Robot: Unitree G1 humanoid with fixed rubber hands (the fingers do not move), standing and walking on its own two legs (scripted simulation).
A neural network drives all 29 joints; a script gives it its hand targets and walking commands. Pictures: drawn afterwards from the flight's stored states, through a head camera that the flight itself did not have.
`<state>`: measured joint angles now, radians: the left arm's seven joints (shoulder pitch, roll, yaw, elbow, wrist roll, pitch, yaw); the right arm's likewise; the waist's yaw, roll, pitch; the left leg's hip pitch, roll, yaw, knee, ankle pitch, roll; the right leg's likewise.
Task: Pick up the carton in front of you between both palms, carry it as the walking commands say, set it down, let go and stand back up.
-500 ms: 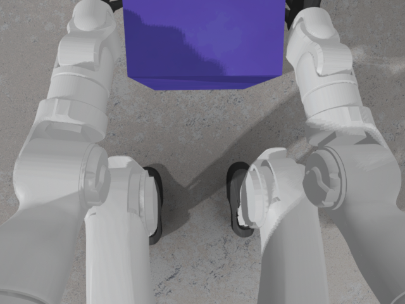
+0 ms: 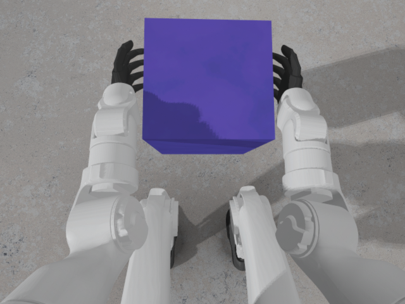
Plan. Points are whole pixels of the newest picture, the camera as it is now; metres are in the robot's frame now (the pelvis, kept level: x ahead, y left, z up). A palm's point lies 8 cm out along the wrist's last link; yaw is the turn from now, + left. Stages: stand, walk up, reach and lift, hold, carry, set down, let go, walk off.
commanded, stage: reach and lift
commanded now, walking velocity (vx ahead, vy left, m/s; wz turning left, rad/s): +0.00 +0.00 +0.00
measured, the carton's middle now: (205, 101) +0.49 +0.00 -0.13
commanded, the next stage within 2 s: none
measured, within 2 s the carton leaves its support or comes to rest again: neither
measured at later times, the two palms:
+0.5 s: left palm (88, 69) +0.45 +0.15 +0.09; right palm (341, 73) +0.44 -0.15 +0.10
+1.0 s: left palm out of the picture +0.40 +0.15 +0.25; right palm out of the picture +0.39 -0.15 +0.25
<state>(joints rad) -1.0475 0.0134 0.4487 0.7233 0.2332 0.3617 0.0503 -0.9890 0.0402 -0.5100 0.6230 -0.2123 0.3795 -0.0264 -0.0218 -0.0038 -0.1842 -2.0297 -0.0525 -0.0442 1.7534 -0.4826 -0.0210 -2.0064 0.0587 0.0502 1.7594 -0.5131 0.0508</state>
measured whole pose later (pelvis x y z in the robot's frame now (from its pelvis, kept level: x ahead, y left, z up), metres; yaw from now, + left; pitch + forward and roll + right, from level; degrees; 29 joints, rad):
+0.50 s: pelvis +0.04 +0.00 +0.13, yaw +0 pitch +32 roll +0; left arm -0.67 -0.09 0.39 0.62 0.21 0.35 0.05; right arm -0.63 0.11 -0.42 0.56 -0.19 0.36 -0.02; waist -0.02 -0.01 -0.24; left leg -1.43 -0.04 -0.05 1.35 -0.48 -0.01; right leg -1.42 0.04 0.06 1.35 -0.50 0.03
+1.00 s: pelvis +0.08 +0.00 +0.25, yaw +1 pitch +9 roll +0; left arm -0.32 -0.16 0.31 0.47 0.22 0.43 0.04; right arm -0.30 0.16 -0.30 0.44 -0.23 0.44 0.00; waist -0.02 -0.01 -0.13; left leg -0.58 -0.03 -0.06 0.74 -0.32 0.00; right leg -0.56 0.02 0.07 0.74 -0.34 0.01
